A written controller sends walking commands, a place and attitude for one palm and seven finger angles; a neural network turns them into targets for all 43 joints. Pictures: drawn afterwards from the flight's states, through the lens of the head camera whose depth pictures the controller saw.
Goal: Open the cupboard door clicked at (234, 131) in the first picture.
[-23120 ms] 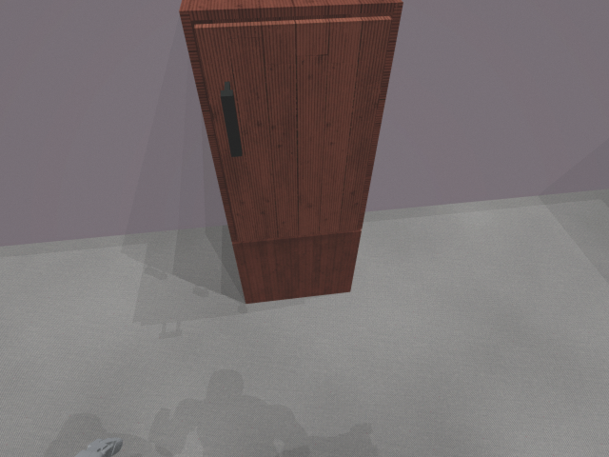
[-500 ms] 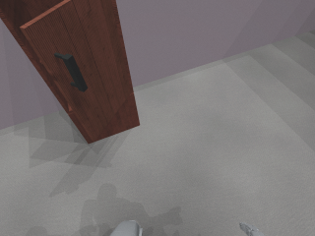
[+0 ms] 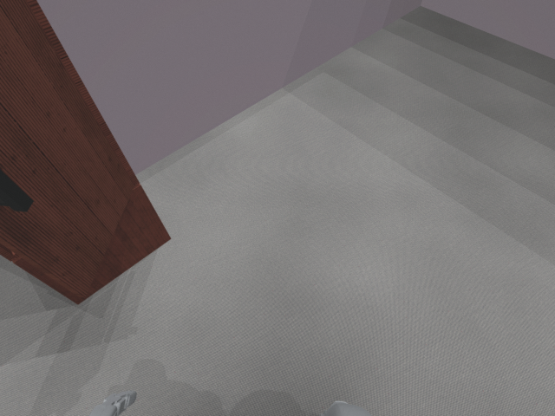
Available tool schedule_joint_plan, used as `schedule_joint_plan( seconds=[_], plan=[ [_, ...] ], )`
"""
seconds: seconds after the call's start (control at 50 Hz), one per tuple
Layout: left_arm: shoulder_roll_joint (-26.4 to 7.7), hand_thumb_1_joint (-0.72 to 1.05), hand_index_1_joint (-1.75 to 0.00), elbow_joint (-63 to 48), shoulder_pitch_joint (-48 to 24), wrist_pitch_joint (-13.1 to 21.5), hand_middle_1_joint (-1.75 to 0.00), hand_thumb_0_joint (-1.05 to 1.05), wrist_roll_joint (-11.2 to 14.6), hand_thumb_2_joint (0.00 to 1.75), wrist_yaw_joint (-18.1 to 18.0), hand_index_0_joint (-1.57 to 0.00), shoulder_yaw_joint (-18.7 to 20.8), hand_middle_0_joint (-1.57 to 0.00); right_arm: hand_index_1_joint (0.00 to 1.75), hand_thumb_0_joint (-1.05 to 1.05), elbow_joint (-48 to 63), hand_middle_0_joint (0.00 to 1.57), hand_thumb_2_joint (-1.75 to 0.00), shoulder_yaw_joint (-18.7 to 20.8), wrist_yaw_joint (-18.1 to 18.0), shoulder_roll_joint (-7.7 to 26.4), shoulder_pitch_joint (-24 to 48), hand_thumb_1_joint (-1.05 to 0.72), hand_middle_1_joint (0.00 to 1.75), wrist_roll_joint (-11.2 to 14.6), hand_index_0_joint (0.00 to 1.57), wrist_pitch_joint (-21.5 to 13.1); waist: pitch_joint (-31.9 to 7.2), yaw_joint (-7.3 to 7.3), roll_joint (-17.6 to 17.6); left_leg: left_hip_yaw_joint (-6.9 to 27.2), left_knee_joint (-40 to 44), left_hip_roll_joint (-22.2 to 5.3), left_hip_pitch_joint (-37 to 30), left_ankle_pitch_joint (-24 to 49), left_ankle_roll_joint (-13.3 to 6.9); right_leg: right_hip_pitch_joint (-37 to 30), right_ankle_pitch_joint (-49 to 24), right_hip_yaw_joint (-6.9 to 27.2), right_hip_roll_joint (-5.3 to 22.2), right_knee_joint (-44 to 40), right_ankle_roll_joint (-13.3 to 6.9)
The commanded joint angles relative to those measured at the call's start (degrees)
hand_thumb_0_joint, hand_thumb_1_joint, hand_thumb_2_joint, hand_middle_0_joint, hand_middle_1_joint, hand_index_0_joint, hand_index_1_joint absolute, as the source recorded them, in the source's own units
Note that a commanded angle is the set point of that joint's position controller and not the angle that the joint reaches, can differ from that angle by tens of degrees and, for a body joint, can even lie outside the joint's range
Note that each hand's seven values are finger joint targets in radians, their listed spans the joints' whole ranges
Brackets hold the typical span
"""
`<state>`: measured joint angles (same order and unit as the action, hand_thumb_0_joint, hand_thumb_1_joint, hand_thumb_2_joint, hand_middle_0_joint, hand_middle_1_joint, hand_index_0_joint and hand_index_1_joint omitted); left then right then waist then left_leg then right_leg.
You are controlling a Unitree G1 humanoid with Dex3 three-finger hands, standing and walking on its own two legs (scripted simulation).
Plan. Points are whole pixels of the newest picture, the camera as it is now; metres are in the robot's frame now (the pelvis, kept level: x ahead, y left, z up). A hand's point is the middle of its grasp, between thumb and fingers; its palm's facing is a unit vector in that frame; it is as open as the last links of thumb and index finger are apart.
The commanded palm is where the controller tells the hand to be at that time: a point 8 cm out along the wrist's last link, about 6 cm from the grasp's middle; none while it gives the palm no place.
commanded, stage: walk to a spot facing it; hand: left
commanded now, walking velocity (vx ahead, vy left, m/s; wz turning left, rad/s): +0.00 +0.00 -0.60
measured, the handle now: out of the picture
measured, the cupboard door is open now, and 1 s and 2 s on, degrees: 41 41 41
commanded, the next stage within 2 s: turn to face it in 1.64 s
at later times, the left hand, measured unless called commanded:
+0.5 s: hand (186, 389) +0.17 +0.17 -0.17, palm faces -0.23 -0.96 -0.16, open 7.4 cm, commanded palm none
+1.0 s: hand (318, 250) +0.43 -0.05 -0.16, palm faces -0.53 -0.82 -0.21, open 7.4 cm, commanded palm none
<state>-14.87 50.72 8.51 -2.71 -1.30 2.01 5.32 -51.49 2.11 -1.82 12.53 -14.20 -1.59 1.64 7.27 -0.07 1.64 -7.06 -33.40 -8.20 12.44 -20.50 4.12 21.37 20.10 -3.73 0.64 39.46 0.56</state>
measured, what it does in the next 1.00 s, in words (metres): walks ahead, turning right: right foot, then left foot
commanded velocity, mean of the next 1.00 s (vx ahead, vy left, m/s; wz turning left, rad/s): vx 0.32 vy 0.00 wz -0.49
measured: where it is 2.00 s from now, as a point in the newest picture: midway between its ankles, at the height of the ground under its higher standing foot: (408, 286)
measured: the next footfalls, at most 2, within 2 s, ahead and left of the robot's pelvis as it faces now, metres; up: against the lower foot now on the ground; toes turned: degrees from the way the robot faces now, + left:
right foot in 0.02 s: +0.06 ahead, -0.11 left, +0.00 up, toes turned -4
left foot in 0.42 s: +0.13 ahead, +0.10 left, +0.00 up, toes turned -11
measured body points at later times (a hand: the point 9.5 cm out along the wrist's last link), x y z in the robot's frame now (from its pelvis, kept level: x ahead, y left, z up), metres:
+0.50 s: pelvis +0.08 +0.00 +0.01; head +0.11 +0.01 +0.46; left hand +0.18 +0.22 -0.15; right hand +0.07 -0.26 -0.12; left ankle +0.09 +0.10 -0.73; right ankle +0.02 -0.11 -0.68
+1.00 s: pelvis +0.23 -0.14 +0.00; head +0.28 -0.18 +0.44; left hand +0.46 -0.01 -0.14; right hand +0.06 -0.30 -0.15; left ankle +0.23 +0.03 -0.63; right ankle +0.23 -0.21 -0.73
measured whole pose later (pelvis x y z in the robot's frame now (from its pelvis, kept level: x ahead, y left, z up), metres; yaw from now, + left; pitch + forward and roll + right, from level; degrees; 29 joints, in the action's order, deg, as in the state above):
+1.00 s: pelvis +0.23 -0.14 +0.00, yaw -31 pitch +0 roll +0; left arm -10.6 54.3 5.7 2.8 -0.9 0.1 3.5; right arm -61.4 2.1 -1.0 8.5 -21.4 -0.8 0.2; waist 7.8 -3.6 -0.2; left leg -3.6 -72.0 -8.4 23.8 -22.5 2.2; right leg 18.9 15.6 -7.2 -2.5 34.0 -6.1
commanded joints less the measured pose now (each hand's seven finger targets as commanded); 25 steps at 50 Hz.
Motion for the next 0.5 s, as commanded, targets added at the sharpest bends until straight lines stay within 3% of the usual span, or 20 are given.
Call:
schedule_joint_plan(
  seconds=[0.0, 0.02, 0.04, 0.06, 0.1, 0.14, 0.18, 0.24, 0.3, 0.34, 0.36, 0.38, 0.4, 0.42, 0.44, 0.48],
  plan=[
    [-15.33, 0.90, -0.30, -0.12, 12.65, 2.37, -0.30, 0.00, 0.09, 0.90, -1.80, -0.20, 2.78, -0.20, 0.30, 0.00, 7.54, 0.20, -0.90, 1.99, 0.25, 5.42, 3.06, -0.90, 0.30, 1.20, 0.20, -0.53, -12.80, 6.41, -21.03, -0.47, -29.07, 4.60, 21.19, -18.44, -0.06, -23.65, -38.09, 29.69, 23.20, -19.36, -12.22],
    [-14.58, 0.90, -0.30, -0.33, 11.66, 1.92, -0.30, 0.00, 0.31, 0.90, -2.41, -0.20, 2.38, -0.20, 0.30, 0.00, 6.69, 0.20, -0.90, 2.21, -0.10, 7.12, 3.16, -0.90, 0.30, 1.15, 0.20, 0.10, -11.82, 6.33, -16.92, 6.58, -34.00, 3.00, 21.57, -16.44, -1.15, -19.45, -25.49, 27.52, 21.26, -19.52, -14.43],
    [-12.35, 0.90, -0.30, -1.42, 7.12, 1.44, -0.30, 0.00, 0.05, 0.90, -2.83, -0.20, 2.33, -0.20, 0.30, 0.00, 5.98, 0.20, -0.90, 2.52, -0.17, 6.68, 3.86, -0.90, 0.30, 1.09, 0.20, 0.23, -10.05, 4.40, -18.90, 7.59, -36.05, 2.53, 23.13, -12.89, -1.11, -16.40, -17.93, 27.37, 17.47, -20.08, -13.53],
    [-10.29, 0.90, -0.30, -2.36, 3.48, 1.15, -0.30, 0.00, 0.08, 0.90, -3.25, -0.20, 1.80, -0.20, 0.30, 0.00, 5.06, 0.20, -0.90, 2.59, 0.10, 7.25, 3.03, -0.90, 0.30, 0.79, 0.20, 0.30, -9.98, 2.94, -16.47, 7.87, -35.52, 1.49, 22.13, -8.63, -0.89, -15.10, -12.03, 24.35, 15.53, -20.28, -12.52],
    [-8.61, 0.90, -0.30, -3.26, 1.42, 1.42, -0.30, 0.00, -0.09, 0.90, -3.17, -0.20, 1.09, -0.20, 0.30, 0.00, 3.89, 0.20, -0.90, 2.27, 0.82, 5.77, 2.53, -0.90, 0.30, 0.39, 0.20, 0.52, -8.22, 1.31, -9.90, 5.93, -31.49, 2.26, 17.97, -4.72, -0.28, -9.27, -5.65, 21.81, 12.58, -22.03, -11.12],
    [-8.64, 0.90, -0.30, -2.87, 1.64, 1.95, -0.30, 0.00, -0.22, 0.90, -2.84, -0.20, 1.07, -0.20, 0.30, 0.00, 3.52, 0.20, -0.90, 2.21, 1.20, 5.24, 1.76, -0.90, 0.30, 0.19, 0.20, 0.42, -7.23, 0.87, -7.64, 5.12, -26.56, 3.09, 16.73, -3.22, -0.14, -8.09, 1.23, 22.47, 11.49, -24.08, -11.31],
    [-9.08, 0.90, -0.30, -2.36, 2.67, 2.34, -0.30, 0.00, -0.26, 0.90, -2.47, -0.20, 1.21, -0.20, 0.30, 0.00, 3.68, 0.20, -0.90, 2.33, 1.56, 5.10, 1.71, -0.90, 0.30, 0.21, 0.20, -0.04, -6.93, 1.34, -9.04, 4.46, -21.99, 3.90, 16.38, -2.91, -0.29, -8.67, 8.03, 23.57, 10.72, -25.85, -11.64],
    [-9.41, 0.90, -0.30, -1.88, 3.94, 2.94, -0.30, 0.00, -0.28, 0.90, -1.97, -0.20, 1.47, -0.20, 0.30, 0.00, 4.63, 0.20, -0.90, 2.65, 1.83, 5.26, 3.37, -0.90, 0.30, 0.34, 0.20, -0.88, -5.16, 1.87, -9.32, 4.66, -16.49, 4.98, 16.07, -3.59, -0.71, -8.01, 13.60, 27.01, 10.93, -27.62, -12.62],
    [-9.33, 0.90, -0.30, -1.57, 4.74, 3.39, -0.30, 0.00, -0.26, 0.90, -1.70, -0.20, 1.81, -0.20, 0.30, 0.00, 5.11, 0.20, -0.90, 2.62, 1.77, 4.73, 2.99, -0.90, 0.30, 0.61, 0.20, -2.12, -5.76, 1.91, -9.47, 4.90, -10.12, 6.37, 13.41, -4.75, -1.44, -9.05, 11.79, 29.16, 10.38, -26.52, -13.18],
    [-8.44, 0.90, -0.30, -1.71, 3.68, 3.49, -0.30, 0.00, 0.01, 0.90, -1.51, -0.20, 1.88, -0.20, 0.30, 0.00, 4.32, 0.20, -0.90, 2.40, 1.41, 4.53, 0.07, -0.90, 0.30, 0.65, 0.20, -3.07, -6.24, 0.12, -8.46, 4.65, -0.77, 7.37, 4.79, -1.36, -1.81, -4.61, 10.37, 27.83, 7.96, -23.52, -11.72],
    [-7.45, 0.90, -0.30, -1.85, 2.10, 3.49, -0.30, 0.00, 0.10, 0.90, -1.42, -0.20, 1.77, -0.20, 0.30, 0.00, 2.95, 0.20, -0.90, 2.45, 1.10, 4.49, -3.87, -0.90, 0.30, 0.68, 0.20, -3.57, -6.87, -2.11, -6.65, 4.56, 6.40, 7.10, -4.69, 1.21, -2.18, 1.87, 11.66, 25.88, 5.70, -19.76, -9.74],
    [-4.37, 0.90, -0.30, -3.03, 0.86, 3.50, -0.30, 0.00, 0.29, 0.90, -1.02, -0.20, 1.17, -0.20, 0.30, 0.00, 1.11, 0.20, -0.90, 2.89, 0.25, 7.35, -9.26, -0.90, 0.30, 0.37, 0.20, -4.24, -7.77, -4.67, 1.13, 10.53, 13.90, 1.21, -16.09, -5.09, -4.17, 11.98, 12.74, 20.93, 0.86, -12.28, -6.85],
    [-0.36, 0.90, -0.30, -4.68, 0.10, 3.56, -0.30, 0.00, 0.76, 0.90, -0.26, -0.20, 0.20, -0.20, 0.30, 0.00, 0.09, 0.20, -0.90, 4.09, -0.30, 13.54, -14.98, -0.90, 0.30, -0.92, 0.20, -4.43, -8.01, -7.16, 18.74, 32.23, 21.93, -15.34, -22.96, -19.86, -9.75, 24.45, 14.32, 9.32, -7.22, 7.33, -3.16],
    [-1.87, 0.90, -0.30, -7.34, -5.43, 4.33, -0.30, 0.00, 0.28, 0.90, 0.36, -0.20, 0.79, -0.20, 0.30, 0.00, 0.36, 0.20, -0.90, 4.13, -1.00, 14.52, -16.02, -0.90, 0.30, -0.69, 0.20, -4.32, -4.37, -7.62, 11.79, 36.99, 26.13, -22.53, -16.35, -21.31, -14.36, 26.37, 12.59, 5.98, -1.23, 16.73, -2.14],
    [-2.13, 0.90, -0.30, -6.06, -5.95, 4.50, -0.30, 0.00, -0.93, 0.90, 0.78, -0.20, 1.09, -0.20, 0.30, 0.00, 0.60, 0.20, -0.90, 3.16, -0.19, 11.63, -14.51, -0.90, 0.30, -1.05, 0.20, -4.71, -2.30, -6.31, 5.84, 35.34, 25.92, -19.58, -11.42, -17.11, -13.42, 25.08, 7.26, 7.21, -0.08, 23.85, -2.11],
    [-1.07, 0.90, -0.30, -3.58, -2.82, 4.24, -0.30, 0.00, -1.10, 0.90, 1.44, -0.20, 0.89, -0.20, 0.30, 0.00, 1.05, 0.20, -0.90, 1.54, -0.08, 6.90, -9.72, -0.90, 0.30, -0.58, 0.20, -5.37, -1.25, -2.49, 5.43, 20.83, 23.12, -14.17, -9.69, 0.55, -9.87, 25.34, -1.86, 5.68, 3.30, 29.85, -1.11]
  ],
)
